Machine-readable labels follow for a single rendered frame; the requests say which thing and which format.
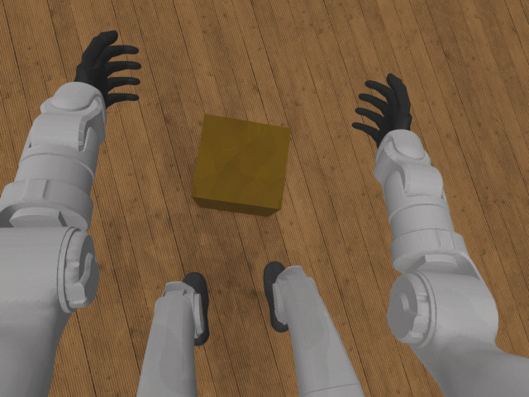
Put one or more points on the robot left upper arm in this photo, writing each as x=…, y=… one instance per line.
x=46, y=273

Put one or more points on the carton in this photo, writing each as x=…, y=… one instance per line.
x=241, y=166

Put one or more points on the robot left forearm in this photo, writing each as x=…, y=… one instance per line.
x=58, y=164

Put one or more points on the right robot hand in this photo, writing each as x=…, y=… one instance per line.
x=396, y=110

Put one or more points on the robot right shin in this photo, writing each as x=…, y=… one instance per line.
x=293, y=270

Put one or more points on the robot right forearm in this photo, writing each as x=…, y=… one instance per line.
x=424, y=237

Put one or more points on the robot left thigh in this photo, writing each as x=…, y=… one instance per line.
x=168, y=368

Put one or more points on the robot right upper arm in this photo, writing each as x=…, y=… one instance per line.
x=450, y=322

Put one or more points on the left robot hand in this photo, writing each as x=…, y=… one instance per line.
x=95, y=68

